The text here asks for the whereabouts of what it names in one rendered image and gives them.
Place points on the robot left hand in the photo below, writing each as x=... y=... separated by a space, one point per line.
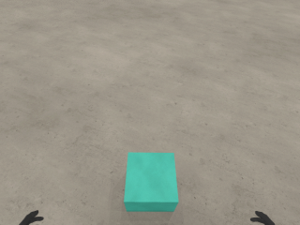
x=30 y=218

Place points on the robot right hand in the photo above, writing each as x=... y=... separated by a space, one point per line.
x=262 y=218

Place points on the carton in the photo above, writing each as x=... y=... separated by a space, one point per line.
x=151 y=184

